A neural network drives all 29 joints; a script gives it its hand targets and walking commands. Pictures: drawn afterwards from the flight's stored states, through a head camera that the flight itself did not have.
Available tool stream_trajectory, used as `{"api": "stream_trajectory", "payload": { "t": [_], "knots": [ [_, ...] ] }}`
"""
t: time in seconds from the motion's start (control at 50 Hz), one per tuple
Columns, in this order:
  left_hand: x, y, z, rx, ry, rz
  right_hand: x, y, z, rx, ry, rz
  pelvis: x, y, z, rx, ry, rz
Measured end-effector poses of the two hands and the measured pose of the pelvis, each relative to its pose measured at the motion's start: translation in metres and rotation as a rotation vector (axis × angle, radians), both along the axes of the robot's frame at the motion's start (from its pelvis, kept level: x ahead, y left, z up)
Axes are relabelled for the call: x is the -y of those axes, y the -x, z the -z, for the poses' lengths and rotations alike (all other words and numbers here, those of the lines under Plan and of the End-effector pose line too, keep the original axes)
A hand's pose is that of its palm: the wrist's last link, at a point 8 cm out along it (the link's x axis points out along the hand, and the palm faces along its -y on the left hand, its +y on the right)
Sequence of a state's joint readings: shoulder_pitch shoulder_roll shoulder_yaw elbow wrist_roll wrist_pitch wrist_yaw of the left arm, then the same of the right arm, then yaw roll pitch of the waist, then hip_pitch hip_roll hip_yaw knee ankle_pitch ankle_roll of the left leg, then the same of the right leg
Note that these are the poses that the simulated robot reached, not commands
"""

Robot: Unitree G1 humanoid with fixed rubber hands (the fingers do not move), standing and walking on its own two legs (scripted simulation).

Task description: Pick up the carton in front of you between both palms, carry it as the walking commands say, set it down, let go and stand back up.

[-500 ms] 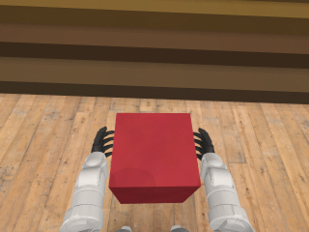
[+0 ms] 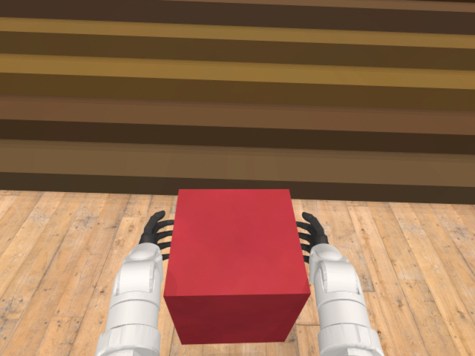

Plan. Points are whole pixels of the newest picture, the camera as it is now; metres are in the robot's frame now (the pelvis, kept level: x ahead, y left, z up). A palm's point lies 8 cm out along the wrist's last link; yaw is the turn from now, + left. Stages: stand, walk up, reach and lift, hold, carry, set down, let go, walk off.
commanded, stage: reach and lift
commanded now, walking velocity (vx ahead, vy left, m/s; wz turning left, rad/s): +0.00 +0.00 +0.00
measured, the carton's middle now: (233, 268) +0.30 +0.00 -0.05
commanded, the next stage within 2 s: hold in 0.76 s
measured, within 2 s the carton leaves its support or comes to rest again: neither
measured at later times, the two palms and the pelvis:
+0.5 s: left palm (149, 243) +0.30 +0.15 +0.03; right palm (318, 244) +0.30 -0.15 +0.03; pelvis +0.01 +0.00 +0.01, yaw +0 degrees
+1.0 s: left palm (145, 240) +0.29 +0.15 +0.06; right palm (321, 241) +0.29 -0.15 +0.06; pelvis +0.01 +0.00 +0.01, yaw +0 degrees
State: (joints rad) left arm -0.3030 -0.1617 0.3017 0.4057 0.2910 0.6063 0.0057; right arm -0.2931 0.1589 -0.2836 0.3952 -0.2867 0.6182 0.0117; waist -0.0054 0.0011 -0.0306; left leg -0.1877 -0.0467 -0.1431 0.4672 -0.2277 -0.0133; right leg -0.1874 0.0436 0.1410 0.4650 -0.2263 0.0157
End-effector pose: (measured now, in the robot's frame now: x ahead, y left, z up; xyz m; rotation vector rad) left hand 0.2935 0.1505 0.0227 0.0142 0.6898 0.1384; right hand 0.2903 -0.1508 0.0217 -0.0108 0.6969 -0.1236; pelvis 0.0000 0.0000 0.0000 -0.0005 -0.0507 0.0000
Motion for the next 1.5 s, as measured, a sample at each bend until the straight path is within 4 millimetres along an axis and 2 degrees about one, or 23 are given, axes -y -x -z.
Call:
{"api": "stream_trajectory", "payload": {
  "t": [0.18, 0.56, 0.76, 0.94, 1.24, 1.5],
  "knots": [
    [0.0, -0.003, -0.005, 0.017, 0.005, -0.004, 0.0, -0.003, -0.005, 0.017, -0.005, 0.004, 0.0, 0.004, 0.0, 0.007, 0.0, 0.0],
    [0.0, -0.008, -0.013, 0.014, -0.015, 0.012, 0.0, -0.009, -0.014, 0.014, 0.017, -0.013, 0.0, -0.012, -0.006, 0.018, 0.0, 0.001],
    [0.0, -0.007, -0.018, 0.015, -0.017, 0.014, 0.0, -0.007, -0.018, 0.016, 0.019, -0.014, 0.0, -0.014, -0.006, 0.029, -0.001, 0.0],
    [-0.001, -0.002, -0.034, 0.047, -0.013, 0.009, -0.001, -0.003, -0.034, 0.048, 0.016, -0.011, 0.0, -0.013, -0.007, 0.052, -0.001, 0.0],
    [-0.001, 0.003, -0.032, 0.03, -0.002, 0.002, -0.001, 0.002, -0.033, 0.031, 0.003, -0.003, 0.0, -0.001, -0.005, 0.07, 0.0, 0.001],
    [-0.001, 0.0, -0.033, 0.031, -0.007, 0.003, -0.001, -0.002, -0.034, 0.032, 0.008, -0.007, 0.0, -0.004, -0.006, 0.07, 0.0, 0.001]
  ]
}}
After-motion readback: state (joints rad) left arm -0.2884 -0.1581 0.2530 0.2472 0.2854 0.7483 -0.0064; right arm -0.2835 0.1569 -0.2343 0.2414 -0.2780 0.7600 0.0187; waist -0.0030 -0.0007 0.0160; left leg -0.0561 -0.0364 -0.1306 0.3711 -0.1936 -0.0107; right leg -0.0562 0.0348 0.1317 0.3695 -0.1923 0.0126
